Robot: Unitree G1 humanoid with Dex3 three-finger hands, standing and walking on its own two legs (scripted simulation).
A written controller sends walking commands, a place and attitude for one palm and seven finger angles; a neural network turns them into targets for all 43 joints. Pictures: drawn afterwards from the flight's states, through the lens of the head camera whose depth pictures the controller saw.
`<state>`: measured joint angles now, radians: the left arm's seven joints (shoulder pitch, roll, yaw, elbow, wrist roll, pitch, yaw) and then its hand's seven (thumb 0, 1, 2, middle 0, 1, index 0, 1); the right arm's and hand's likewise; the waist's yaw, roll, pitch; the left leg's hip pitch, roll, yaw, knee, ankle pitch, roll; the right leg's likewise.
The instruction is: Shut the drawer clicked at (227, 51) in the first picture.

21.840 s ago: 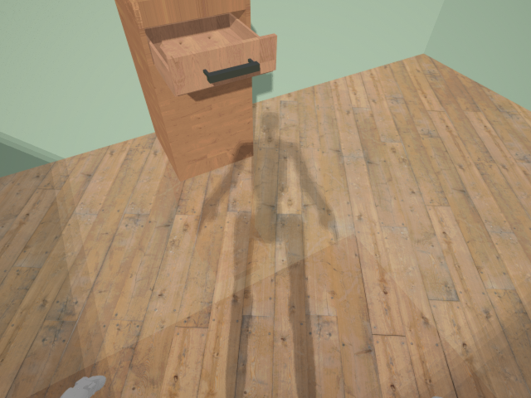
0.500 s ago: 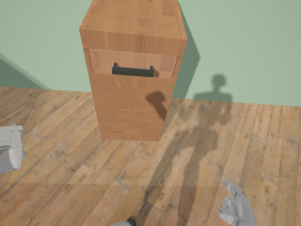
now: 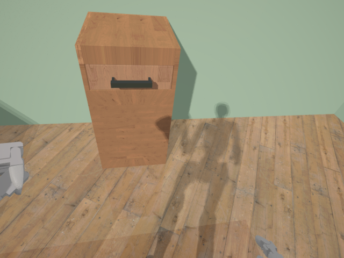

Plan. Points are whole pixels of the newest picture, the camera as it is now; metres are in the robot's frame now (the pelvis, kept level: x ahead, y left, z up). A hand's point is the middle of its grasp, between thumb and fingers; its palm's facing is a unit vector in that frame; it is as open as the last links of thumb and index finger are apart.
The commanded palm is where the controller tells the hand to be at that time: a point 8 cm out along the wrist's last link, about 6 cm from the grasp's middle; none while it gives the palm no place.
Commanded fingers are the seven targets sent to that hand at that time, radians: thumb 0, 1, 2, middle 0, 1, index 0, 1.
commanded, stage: stop stepping back and stand still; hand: left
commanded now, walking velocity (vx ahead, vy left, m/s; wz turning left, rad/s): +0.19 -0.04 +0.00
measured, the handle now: (131, 81) +0.86 +0.18 -0.05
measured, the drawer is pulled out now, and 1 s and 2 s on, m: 0.00 0.00 0.00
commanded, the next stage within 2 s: let the arm hang, fingers relaxed in 1.36 s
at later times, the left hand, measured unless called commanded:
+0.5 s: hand out of the picture +0.09 +0.26 +0.21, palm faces +0.33 -0.84 -0.43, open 3.3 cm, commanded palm +0.02 +0.32 +0.19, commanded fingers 0.00 0.90 0.90 -1.40 -1.60 -1.40 -1.60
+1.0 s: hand out of the picture +0.11 +0.27 +0.20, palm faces +0.41 -0.74 -0.53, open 3.2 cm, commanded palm +0.03 +0.31 +0.19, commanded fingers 0.00 0.90 0.90 -1.40 -1.60 -1.40 -1.60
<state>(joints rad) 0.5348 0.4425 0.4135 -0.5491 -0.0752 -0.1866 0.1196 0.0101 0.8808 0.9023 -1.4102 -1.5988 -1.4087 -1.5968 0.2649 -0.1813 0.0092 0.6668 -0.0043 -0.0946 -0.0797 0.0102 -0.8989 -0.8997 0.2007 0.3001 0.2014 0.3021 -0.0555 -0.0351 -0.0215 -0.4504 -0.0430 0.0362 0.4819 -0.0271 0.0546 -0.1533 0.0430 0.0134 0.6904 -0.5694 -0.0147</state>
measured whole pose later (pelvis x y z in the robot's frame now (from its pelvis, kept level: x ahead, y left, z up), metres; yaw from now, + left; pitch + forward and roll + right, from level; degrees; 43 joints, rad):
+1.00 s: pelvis -0.08 +0.02 +0.01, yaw +4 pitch -2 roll -1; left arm 0.60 0.45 0.44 -0.63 -0.02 -0.27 0.15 0.01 0.88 0.90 -1.41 -1.60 -1.41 -1.60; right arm 0.16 -0.17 -0.01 0.58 0.02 -0.14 -0.03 0.01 -0.90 -0.90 0.20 0.30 0.20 0.30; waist -0.03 0.00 0.09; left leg -0.33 0.05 0.02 0.61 -0.26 -0.01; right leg -0.25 0.00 -0.06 0.58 -0.27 -0.01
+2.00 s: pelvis -0.10 +0.04 +0.02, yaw +4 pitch -1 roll -1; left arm 0.31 0.25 0.01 1.06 0.01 0.03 0.01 0.01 0.90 0.90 -0.64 -0.81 -0.64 -0.80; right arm 0.29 -0.20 -0.01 1.04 -0.01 0.04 0.00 0.01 -0.90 -0.90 0.20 0.30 0.20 0.30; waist 0.00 0.01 0.07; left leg -0.26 0.00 0.02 0.46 -0.18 0.03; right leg -0.22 -0.01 -0.04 0.42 -0.19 0.00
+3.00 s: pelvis -0.06 +0.02 +0.03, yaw +3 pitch -1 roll +0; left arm 0.16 0.25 0.03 1.15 0.01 -0.02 0.01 0.00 0.90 0.90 -0.20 -0.30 -0.20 -0.30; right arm 0.17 -0.25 -0.02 1.13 -0.01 0.00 -0.02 0.00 -0.90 -0.90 0.20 0.30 0.20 0.30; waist -0.01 0.03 0.06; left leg -0.15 0.02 0.03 0.35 -0.18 -0.01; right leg -0.13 0.01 -0.03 0.35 -0.20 -0.02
